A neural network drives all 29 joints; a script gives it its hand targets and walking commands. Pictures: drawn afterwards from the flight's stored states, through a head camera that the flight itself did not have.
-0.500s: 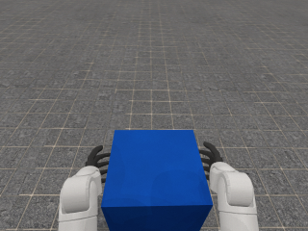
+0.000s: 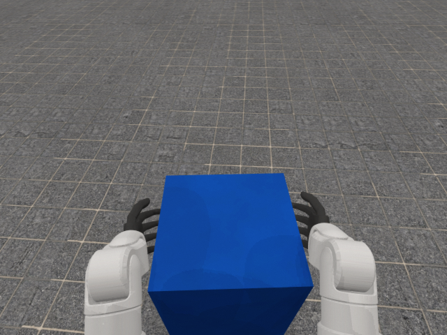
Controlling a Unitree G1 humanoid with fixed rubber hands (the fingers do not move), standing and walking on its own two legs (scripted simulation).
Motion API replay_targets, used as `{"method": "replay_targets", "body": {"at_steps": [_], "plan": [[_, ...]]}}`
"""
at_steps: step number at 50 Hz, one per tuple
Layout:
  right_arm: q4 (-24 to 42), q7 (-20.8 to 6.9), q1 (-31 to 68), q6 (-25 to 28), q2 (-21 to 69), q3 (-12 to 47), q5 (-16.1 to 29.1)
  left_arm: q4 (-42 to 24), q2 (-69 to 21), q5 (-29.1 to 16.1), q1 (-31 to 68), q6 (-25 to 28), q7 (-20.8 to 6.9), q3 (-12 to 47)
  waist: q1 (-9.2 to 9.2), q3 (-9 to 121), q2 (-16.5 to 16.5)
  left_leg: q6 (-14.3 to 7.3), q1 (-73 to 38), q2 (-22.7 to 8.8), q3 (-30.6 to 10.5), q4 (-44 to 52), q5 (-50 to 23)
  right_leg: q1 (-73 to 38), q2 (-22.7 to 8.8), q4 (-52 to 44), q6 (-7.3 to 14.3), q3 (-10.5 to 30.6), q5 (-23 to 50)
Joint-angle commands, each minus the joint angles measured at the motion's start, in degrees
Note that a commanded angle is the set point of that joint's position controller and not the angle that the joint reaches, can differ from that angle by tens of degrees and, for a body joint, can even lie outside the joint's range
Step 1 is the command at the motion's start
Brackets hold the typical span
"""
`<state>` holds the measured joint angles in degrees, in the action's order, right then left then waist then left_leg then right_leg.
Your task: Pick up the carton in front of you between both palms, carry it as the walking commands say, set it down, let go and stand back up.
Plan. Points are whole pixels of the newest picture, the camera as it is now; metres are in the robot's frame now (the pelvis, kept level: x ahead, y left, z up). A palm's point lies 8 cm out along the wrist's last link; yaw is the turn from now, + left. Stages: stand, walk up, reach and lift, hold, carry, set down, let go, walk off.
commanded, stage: carry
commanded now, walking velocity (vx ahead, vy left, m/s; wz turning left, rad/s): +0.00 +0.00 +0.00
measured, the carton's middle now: (226, 259) +0.27 +0.01 +0.00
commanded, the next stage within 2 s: none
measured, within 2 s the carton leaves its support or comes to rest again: neither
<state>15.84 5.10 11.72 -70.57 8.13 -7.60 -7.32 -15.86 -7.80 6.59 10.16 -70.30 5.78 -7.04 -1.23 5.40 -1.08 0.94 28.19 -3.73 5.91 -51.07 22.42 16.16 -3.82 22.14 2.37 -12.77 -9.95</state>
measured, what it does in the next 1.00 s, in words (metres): walks ahead: left foot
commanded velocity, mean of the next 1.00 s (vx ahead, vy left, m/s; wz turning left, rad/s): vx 0.00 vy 0.00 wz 0.00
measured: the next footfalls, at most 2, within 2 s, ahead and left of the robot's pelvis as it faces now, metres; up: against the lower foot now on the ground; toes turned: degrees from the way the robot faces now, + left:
left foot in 0.14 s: +0.21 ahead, +0.13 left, +0.00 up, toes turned -23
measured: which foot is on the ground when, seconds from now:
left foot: up 0.00-0.12, down 0.14-1.00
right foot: down 0.00-1.00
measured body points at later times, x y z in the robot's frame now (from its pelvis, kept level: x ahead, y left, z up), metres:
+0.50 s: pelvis +0.16 +0.01 -0.01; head +0.16 +0.01 +0.44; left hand +0.45 +0.15 +0.07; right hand +0.44 -0.16 +0.07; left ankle +0.18 +0.12 -0.74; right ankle +0.02 -0.09 -0.74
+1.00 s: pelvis +0.14 -0.01 -0.02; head +0.12 -0.01 +0.43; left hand +0.42 +0.13 +0.04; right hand +0.41 -0.18 +0.04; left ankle +0.18 +0.12 -0.75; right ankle +0.02 -0.09 -0.75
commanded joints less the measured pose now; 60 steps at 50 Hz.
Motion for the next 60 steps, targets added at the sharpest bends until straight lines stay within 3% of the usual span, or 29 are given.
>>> {"method": "replay_targets", "body": {"at_steps": [1, 4, 6, 7, 8, 9, 10, 11, 14, 17, 22, 24, 29, 32, 34, 36, 42, 44, 51, 60], "plan": [[6.6, -13.2, 27.6, 1.6, 54.6, 43.1, 23.9, -9.2, -53.8, -26.7, 31.9, 1.5, -16.3, 42.0, 0.61, 17.7, 10.3, 0.1, -3.2, 0.6, 1.5, 11.8, -5.2, -14.4, -11.9, -4.7, 4.0, 6.5, 26.3], [6.8, -12.9, 24.5, 1.0, 52.2, 42.4, 22.9, -8.3, -51.5, -25.5, 27.8, 0.9, -16.2, 41.6, 0.55, 18.0, 10.5, 0.2, -9.1, 1.4, 4.1, 21.6, -17.7, -13.4, -10.4, -0.5, 2.2, 3.7, 27.2], [4.9, -13.4, 22.3, 0.4, 51.2, 41.9, 22.5, -6.5, -50.2, -24.3, 26.3, 0.5, -16.2, 41.2, 1.07, 16.4, 7.3, 0.7, -17.2, 0.5, 5.3, 31.5, -30.9, -9.5, -7.5, 4.6, -1.3, 1.9, 20.5], [4.1, -13.8, 21.9, 0.1, 50.4, 41.5, 22.4, -5.2, -49.7, -23.7, 25.8, 0.4, -16.2, 41.0, 1.2, 16.8, 5.5, 0.6, -23.6, -3.2, 2.7, 31.5, -37.2, -5.3, -6.8, 7.0, -3.1, 2.2, 14.4], [3.1, -14.2, 22.2, -0.3, 49.2, 40.9, 22.1, -4.2, -49.1, -23.1, 25.8, 0.1, -16.2, 41.0, 0.92, 18.4, -0.8, -0.8, -30.1, -10.7, -4.6, 27.8, -57.7, -1.0, -4.3, 11.0, -5.3, 2.2, -0.9], [0.5, -14.7, 22.3, -0.1, 49.7, 40.4, 21.5, -4.2, -49.5, -23.3, 26.7, -0.5, -16.1, 41.9, 1.21, 20.2, -6.6, -6.3, -35.1, -14.4, -7.9, 24.4, -63.3, 2.6, -2.8, 9.9, -6.3, 5.6, -8.8], [-1.3, -15.0, 21.1, 0.3, 50.7, 39.8, 21.9, -5.0, -49.7, -23.6, 27.7, -0.8, -16.1, 42.0, 1.34, 19.7, -9.3, -7.7, -33.0, -14.8, -9.7, 26.4, -58.0, 1.8, -2.5, 8.8, -6.6, 6.2, -12.6], [-1.7, -15.2, 21.6, 0.7, 51.9, 39.6, 22.4, -4.9, -50.5, -24.0, 29.5, -0.7, -16.2, 42.2, 1.09, 19.1, -8.6, -7.2, -31.2, -13.1, -8.2, 26.6, -55.6, -0.2, -2.6, 5.8, -6.5, 6.9, -11.3], [-0.5, -15.1, 24.2, 1.5, 54.5, 40.4, 23.6, -5.2, -52.7, -25.2, 32.0, 0.1, -16.1, 43.2, 1.21, 19.9, -6.1, -5.1, -30.5, -9.5, -3.9, 21.7, -61.8, -4.7, -2.8, 1.9, -6.7, 5.8, 1.7], [2.8, -14.6, 25.7, 1.8, 54.3, 41.3, 24.3, -6.9, -52.9, -25.6, 31.7, 0.8, -15.6, 43.1, 1.2, 22.8, -2.5, -4.8, -28.9, -8.0, -2.2, 18.7, -63.4, -8.4, -3.2, 5.0, -6.3, 5.7, 13.6], [4.5, -14.3, 24.3, 1.5, 53.4, 42.2, 24.1, -6.6, -52.4, -24.2, 27.4, 0.8, -15.4, 41.7, 1.15, 23.1, -0.3, -5.1, -27.4, -6.0, -0.7, 17.1, -62.7, -8.7, -2.7, 5.7, -6.0, 5.3, 20.3], [4.9, -14.4, 24.5, 1.5, 53.4, 42.6, 24.3, -6.9, -52.3, -24.0, 27.1, 0.8, -15.5, 41.5, 1.19, 21.9, 0.6, -5.0, -25.7, -5.2, -0.2, 17.2, -59.5, -9.5, -2.7, 4.6, -5.9, 5.2, 22.5], [5.1, -14.4, 24.4, 1.3, 53.0, 43.1, 24.1, -7.0, -51.7, -24.0, 26.9, 0.6, -15.9, 41.2, 1.17, 19.2, 4.2, -3.3, -19.4, -2.4, 2.5, 19.0, -45.2, -13.9, -4.7, 7.0, -5.1, 5.6, 36.2], [4.7, -14.5, 24.4, 1.1, 52.6, 43.2, 24.0, -6.8, -51.4, -23.9, 27.1, 0.5, -16.0, 41.3, 1.1, 18.4, 3.6, -3.2, -22.3, -2.6, 2.5, 19.8, -47.4, -11.2, -4.7, 8.0, -5.2, 5.5, 34.9], [3.8, -14.6, 24.1, 1.1, 52.5, 43.1, 23.8, -6.1, -51.3, -23.7, 27.1, 0.6, -16.1, 41.4, 1.14, 18.5, 2.0, -3.9, -25.0, -3.9, 1.4, 19.0, -53.4, -8.5, -4.0, 7.2, -5.4, 5.6, 28.2], [2.5, -14.7, 23.8, 1.4, 52.7, 43.1, 23.4, -5.1, -51.3, -23.6, 27.3, 0.8, -16.2, 41.7, 1.1, 17.6, 0.9, -4.2, -24.8, -4.7, 0.8, 18.6, -54.1, -8.1, -3.6, 4.0, -5.4, 5.8, 22.7], [-2.1, -14.9, 23.3, 4.0, 53.0, 42.8, 21.3, -0.2, -51.3, -22.5, 27.5, 3.5, -16.9, 42.2, 1.08, 14.7, 5.4, -1.9, -15.1, -2.7, 3.2, 17.8, -32.8, -14.4, -7.2, 6.0, -3.8, 6.5, 40.7], [-3.6, -15.1, 23.6, 5.7, 52.9, 42.4, 20.6, 1.4, -51.3, -21.3, 27.4, 5.3, -17.1, 41.5, 1.05, 14.6, 5.2, -2.0, -16.7, -3.4, 2.8, 17.3, -33.9, -12.4, -7.3, 6.7, -3.5, 6.2, 38.1], [-3.7, -15.4, 25.1, 12.3, 51.7, 41.4, 19.0, 1.6, -50.9, -18.9, 28.7, 12.3, -16.5, 40.7, 1.04, 14.9, 2.1, -2.7, -18.6, -5.6, 0.9, 18.0, -34.8, -8.2, -5.5, 6.4, -2.8, 5.6, 17.3], [-14.3, -15.3, 22.6, 20.9, 46.9, 32.7, 10.7, 12.1, -46.5, -10.7, 26.6, 20.9, -16.3, 32.7, 1.08, 12.6, 1.4, -2.2, -17.4, -6.3, 0.0, 20.7, -27.9, -4.8, -5.3, 4.1, -2.4, 6.6, 4.8]]}}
